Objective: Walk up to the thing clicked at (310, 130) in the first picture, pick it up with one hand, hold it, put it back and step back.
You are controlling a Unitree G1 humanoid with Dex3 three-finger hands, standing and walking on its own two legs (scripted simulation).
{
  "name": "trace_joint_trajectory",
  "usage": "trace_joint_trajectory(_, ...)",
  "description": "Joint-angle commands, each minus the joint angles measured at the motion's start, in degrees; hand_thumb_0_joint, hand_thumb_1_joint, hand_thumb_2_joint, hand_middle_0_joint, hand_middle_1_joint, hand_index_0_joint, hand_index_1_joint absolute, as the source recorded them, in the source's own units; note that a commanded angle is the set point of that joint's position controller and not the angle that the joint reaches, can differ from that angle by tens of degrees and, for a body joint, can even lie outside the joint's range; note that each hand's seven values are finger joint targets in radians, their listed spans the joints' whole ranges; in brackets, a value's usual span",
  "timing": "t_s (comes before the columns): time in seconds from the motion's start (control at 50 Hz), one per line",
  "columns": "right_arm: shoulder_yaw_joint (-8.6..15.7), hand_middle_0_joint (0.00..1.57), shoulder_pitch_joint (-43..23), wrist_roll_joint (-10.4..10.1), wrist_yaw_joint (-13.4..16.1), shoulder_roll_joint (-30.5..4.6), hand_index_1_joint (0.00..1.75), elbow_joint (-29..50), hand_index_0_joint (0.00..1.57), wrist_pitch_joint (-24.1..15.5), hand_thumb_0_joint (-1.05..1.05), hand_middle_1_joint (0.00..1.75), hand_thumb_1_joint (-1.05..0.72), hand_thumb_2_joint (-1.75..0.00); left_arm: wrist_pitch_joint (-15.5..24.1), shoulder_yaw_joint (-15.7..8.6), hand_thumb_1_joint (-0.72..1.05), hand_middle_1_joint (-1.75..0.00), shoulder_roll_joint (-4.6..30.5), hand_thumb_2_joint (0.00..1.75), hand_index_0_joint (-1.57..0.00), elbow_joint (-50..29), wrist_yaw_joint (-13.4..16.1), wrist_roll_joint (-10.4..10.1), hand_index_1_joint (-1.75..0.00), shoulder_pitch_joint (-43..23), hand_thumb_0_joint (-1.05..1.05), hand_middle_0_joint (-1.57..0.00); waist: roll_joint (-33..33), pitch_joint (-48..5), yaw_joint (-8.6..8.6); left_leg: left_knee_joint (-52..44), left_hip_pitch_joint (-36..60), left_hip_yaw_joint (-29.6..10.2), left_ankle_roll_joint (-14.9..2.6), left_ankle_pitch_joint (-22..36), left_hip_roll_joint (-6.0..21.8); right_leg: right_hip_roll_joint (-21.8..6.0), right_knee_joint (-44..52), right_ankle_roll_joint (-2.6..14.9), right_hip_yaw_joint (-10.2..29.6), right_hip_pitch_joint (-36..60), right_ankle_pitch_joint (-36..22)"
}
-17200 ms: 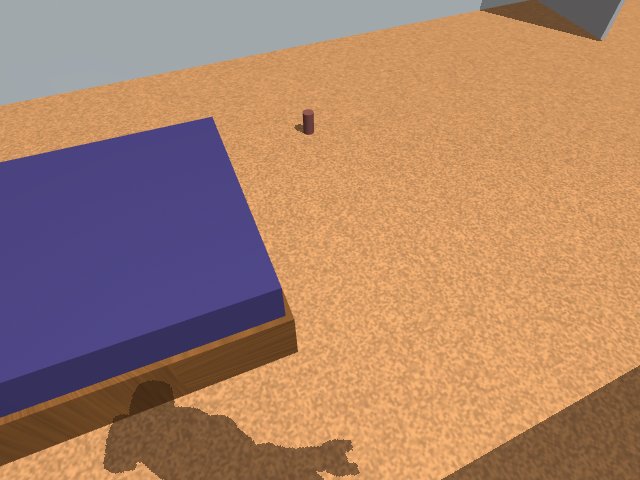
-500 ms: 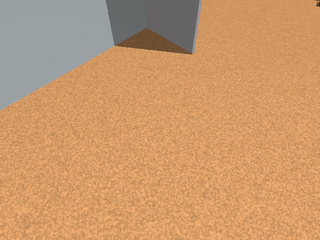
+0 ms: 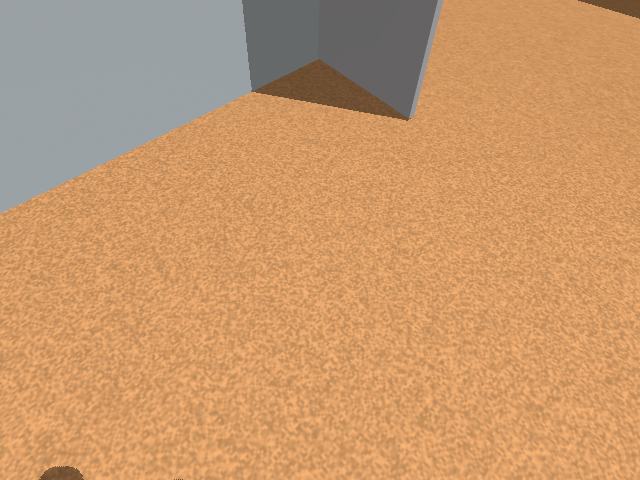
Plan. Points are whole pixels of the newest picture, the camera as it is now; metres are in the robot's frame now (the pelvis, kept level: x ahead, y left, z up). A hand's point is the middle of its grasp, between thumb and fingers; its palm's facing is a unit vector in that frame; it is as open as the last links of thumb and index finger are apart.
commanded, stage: walk up
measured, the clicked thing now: out of the picture +0.04 +0.98 -0.71
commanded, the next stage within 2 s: none
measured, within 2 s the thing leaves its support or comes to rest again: neither
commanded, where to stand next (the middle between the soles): +1.09 -0.08 m, yaw -2 degrees
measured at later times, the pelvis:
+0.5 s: pelvis +0.24 -0.04 -0.01, yaw -1 degrees
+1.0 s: pelvis +0.50 +0.00 +0.00, yaw -3 degrees
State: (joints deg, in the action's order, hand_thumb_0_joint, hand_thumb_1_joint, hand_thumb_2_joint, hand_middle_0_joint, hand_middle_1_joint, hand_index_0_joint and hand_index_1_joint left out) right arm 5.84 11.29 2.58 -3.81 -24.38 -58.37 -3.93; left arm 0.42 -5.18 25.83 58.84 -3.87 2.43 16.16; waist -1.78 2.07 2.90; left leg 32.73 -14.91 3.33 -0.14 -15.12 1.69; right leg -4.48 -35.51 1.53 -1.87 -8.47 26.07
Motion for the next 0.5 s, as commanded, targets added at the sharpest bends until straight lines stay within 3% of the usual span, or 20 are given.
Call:
trace_joint_trajectory(0.0,5.5,0.20,9.4,-0.8,2.1,-19.6,0.30,3.4,0.20,-1.2,0.00,0.30,-0.90,-0.90,2.3,-0.9,0.90,-0.30,10.8,0.90,-0.20,-9.7,1.0,-0.7,-0.30,-12.1,0.00,-0.20,8.7,-0.7,-9.88,-24.7,24.3,-38.1,-11.73,-27.1,22.7,3.1,-25.7,1.45,9.8,-36.8,3.6)
trace_joint_trajectory(0.04,3.0,0.20,3.2,-1.2,2.4,-14.4,0.30,5.3,0.20,-1.8,0.00,0.30,-0.90,-0.90,3.1,-0.4,0.90,-0.30,10.3,0.90,-0.20,-6.9,0.7,-2.1,-0.30,-8.6,0.00,-0.20,5.4,2.2,-5.11,-20.5,21.9,-23.3,-9.55,-7.1,16.1,1.2,-24.2,0.85,10.7,-34.0,-4.2)
trace_joint_trajectory(0.06,2.6,0.20,2.2,-1.3,2.4,-12.5,0.30,6.3,0.20,-1.9,0.00,0.30,-0.90,-0.90,3.0,-0.6,0.90,-0.30,10.2,0.90,-0.20,-5.7,0.6,-1.9,-0.30,-5.4,0.00,-0.20,7.1,1.5,-3.84,-20.0,22.4,-17.7,-8.75,0.5,14.7,0.7,-22.3,0.43,9.1,-32.3,-6.1)
trace_joint_trajectory(0.08,2.5,0.20,3.0,-1.6,2.4,-12.3,0.30,6.6,0.20,-2.2,0.00,0.30,-0.90,-0.90,3.0,-0.6,0.90,-0.30,10.2,0.90,-0.20,-5.3,0.4,-1.9,-0.30,-5.4,0.00,-0.20,7.6,2.2,-4.16,-20.1,20.5,-14.6,-8.08,6.3,13.8,0.4,-20.6,-0.20,8.6,-30.5,-8.1)
trace_joint_trajectory(0.1,2.3,0.20,4.4,-1.8,2.4,-12.3,0.30,6.4,0.20,-2.2,0.00,0.30,-0.90,-0.90,2.8,-0.4,0.90,-0.30,9.7,0.90,-0.20,-5.8,0.1,-2.0,-0.30,-6.1,0.00,-0.20,8.1,2.9,-4.73,-19.7,19.8,-12.0,-8.45,12.6,13.2,0.5,-18.7,-0.75,7.6,-29.7,-9.1)
trace_joint_trajectory(0.14,2.1,0.20,4.9,-1.9,2.4,-12.6,0.30,7.2,0.20,-2.2,0.00,0.30,-0.90,-0.90,2.7,-0.1,0.90,-0.30,8.9,0.90,-0.20,-7.8,-0.4,-2.0,-0.30,-8.2,0.00,-0.20,9.2,5.1,-4.83,-20.3,17.9,-8.2,-10.04,18.9,13.0,0.2,-13.0,-1.75,5.5,-28.9,-11.7)
trace_joint_trajectory(0.2,2.3,0.20,3.0,-2.1,2.1,-13.8,0.30,9.0,0.20,-2.1,0.00,0.30,-0.90,-0.90,2.7,0.1,0.90,-0.30,8.5,0.90,-0.20,-10.2,-1.3,-1.6,-0.30,-11.5,0.00,-0.20,10.6,6.4,-4.37,-20.4,13.5,-3.4,-9.72,17.0,11.4,-0.8,-2.6,-1.02,1.1,-23.4,-16.8)
trace_joint_trajectory(0.26,2.4,0.20,4.5,-1.9,2.2,-14.2,0.30,9.8,0.20,-1.6,0.00,0.30,-0.90,-0.90,2.6,-0.3,0.90,-0.30,7.6,0.90,-0.20,-10.5,-1.6,-1.5,-0.30,-13.0,0.00,-0.20,9.9,4.5,-4.80,-18.1,8.9,-2.3,-8.64,15.8,11.3,0.6,1.1,0.62,-1.8,-13.5,-22.0)
trace_joint_trajectory(0.3,2.5,0.20,3.5,-2.0,2.7,-14.6,0.30,10.8,0.20,-1.6,0.00,0.30,-0.90,-0.90,2.4,-1.2,0.90,-0.30,8.2,0.90,-0.20,-9.6,-1.3,-1.6,-0.30,-8.7,0.00,-0.20,8.2,2.0,-1.67,-12.3,5.1,-3.2,-8.06,21.6,12.0,1.8,-1.0,1.60,-2.3,-4.4,-21.6)
trace_joint_trajectory(0.32,2.4,0.20,3.1,-2.0,2.8,-14.4,0.30,11.2,0.20,-1.4,0.00,0.30,-0.90,-0.90,2.4,-1.9,0.90,-0.30,9.0,0.90,-0.20,-8.5,-1.0,-1.6,-0.30,-4.2,0.00,-0.20,5.3,-1.0,0.98,-4.2,4.7,-1.2,-7.45,27.1,10.5,3.0,0.5,2.46,-3.6,1.7,-21.2)
trace_joint_trajectory(0.34,1.7,0.20,5.3,-2.0,2.8,-12.9,0.30,11.2,0.20,-1.3,0.00,0.30,-0.90,-0.90,2.5,-3.1,0.90,-0.30,10.8,0.90,-0.20,-6.9,-0.4,-1.6,-0.30,2.7,0.00,-0.20,0.3,-6.6,4.15,8.3,1.9,1.0,-5.79,28.1,7.4,4.4,1.0,3.47,-3.5,12.3,-18.1)
trace_joint_trajectory(0.36,0.7,0.20,9.1,-2.2,2.7,-10.2,0.30,11.0,0.20,-1.2,0.00,0.30,-0.90,-0.90,2.7,-4.6,0.90,-0.30,13.9,0.90,-0.20,-5.7,0.3,-1.3,-0.30,10.0,0.00,-0.20,-8.5,-10.5,7.01,24.3,-5.0,2.7,-4.30,18.1,2.2,0.4,5.6,4.43,4.8,20.3,-6.1)
trace_joint_trajectory(0.38,-0.4,0.20,12.2,-2.7,2.6,-6.9,0.30,12.4,0.20,-1.0,0.00,0.30,-0.90,-0.90,3.1,-5.5,0.90,-0.30,18.4,0.90,-0.20,-6.9,1.0,-1.2,-0.30,12.1,0.00,-0.20,-18.2,-12.0,5.74,37.5,-16.1,1.2,-2.50,-12.5,-5.2,-15.4,14.3,9.93,31.3,25.4,1.7)
trace_joint_trajectory(0.4,1.1,0.20,11.1,-2.6,3.0,-12.8,0.30,11.8,0.20,-0.6,0.00,0.30,-0.90,-0.90,3.2,-5.3,0.90,-0.30,19.0,0.90,-0.20,-8.8,1.0,-2.4,-0.30,6.7,0.00,-0.20,-11.8,-9.9,4.28,42.2,-19.0,-4.3,-2.84,-15.6,-2.6,-19.8,21.6,14.73,44.4,20.2,10.1)
trace_joint_trajectory(0.42,1.3,0.20,9.1,-2.3,3.2,-14.2,0.30,11.1,0.20,-0.6,0.00,0.30,-0.90,-0.90,3.1,-5.0,0.90,-0.30,17.8,0.90,-0.20,-10.2,1.4,-3.3,-0.30,1.6,0.00,-0.20,-7.2,-5.1,2.94,44.9,-18.7,-6.0,-2.71,-12.4,0.4,-19.9,24.3,15.83,43.2,12.7,15.9)
trace_joint_trajectory(0.44,1.3,0.20,7.3,-2.8,2.9,-13.8,0.30,10.1,0.20,-0.7,0.00,0.30,-0.90,-0.90,3.3,-4.1,0.90,-0.30,16.0,0.90,-0.20,-10.8,1.5,-3.4,-0.30,-1.0,0.00,-0.20,-2.8,-0.7,1.59,43.4,-16.1,-8.3,-2.89,-7.9,2.1,-17.0,24.9,13.72,34.6,3.9,11.1)
trace_joint_trajectory(0.48,0.6,0.20,9.3,-3.2,2.1,-11.3,0.30,9.5,0.20,-0.4,0.00,0.30,-0.90,-0.90,4.3,-3.0,0.90,-0.30,12.4,0.90,-0.20,-11.4,1.7,-2.8,-0.30,-3.6,0.00,-0.20,-2.5,2.1,-1.35,37.1,-13.4,-7.7,-3.75,-2.4,4.0,-11.2,23.4,9.99,21.0,-3.8,1.6)
